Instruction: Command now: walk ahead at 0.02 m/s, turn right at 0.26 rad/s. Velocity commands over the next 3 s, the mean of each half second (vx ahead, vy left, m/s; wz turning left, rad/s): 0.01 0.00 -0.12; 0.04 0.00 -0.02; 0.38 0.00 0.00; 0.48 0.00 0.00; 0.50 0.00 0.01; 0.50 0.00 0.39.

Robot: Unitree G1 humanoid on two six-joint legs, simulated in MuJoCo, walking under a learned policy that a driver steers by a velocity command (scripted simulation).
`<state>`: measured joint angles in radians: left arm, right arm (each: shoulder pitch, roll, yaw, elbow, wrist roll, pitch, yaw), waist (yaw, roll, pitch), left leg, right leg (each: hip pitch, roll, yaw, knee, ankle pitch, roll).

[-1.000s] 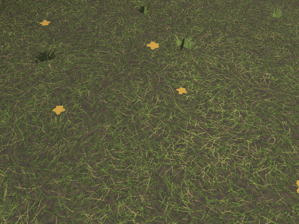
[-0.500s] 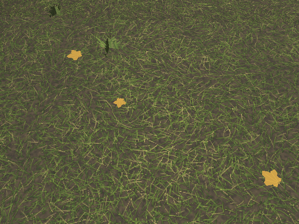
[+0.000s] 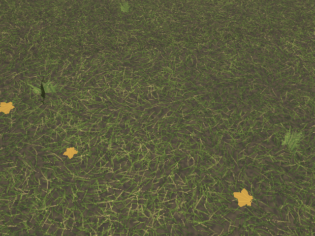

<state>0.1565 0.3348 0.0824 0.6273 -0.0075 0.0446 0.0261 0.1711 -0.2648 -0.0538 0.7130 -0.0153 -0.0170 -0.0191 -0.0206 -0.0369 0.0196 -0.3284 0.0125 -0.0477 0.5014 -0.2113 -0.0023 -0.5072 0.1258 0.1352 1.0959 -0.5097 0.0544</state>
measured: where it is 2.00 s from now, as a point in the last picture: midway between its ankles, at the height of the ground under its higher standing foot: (151, 214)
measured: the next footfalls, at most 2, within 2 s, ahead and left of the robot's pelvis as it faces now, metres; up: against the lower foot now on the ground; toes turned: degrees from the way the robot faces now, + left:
right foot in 0.18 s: +0.03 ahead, -0.14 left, +0.00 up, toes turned +2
right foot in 1.58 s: +0.46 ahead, -0.13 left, +0.00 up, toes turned -2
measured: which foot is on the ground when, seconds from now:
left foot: down 0.00-1.00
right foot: up 0.00-0.16, down 0.18-1.00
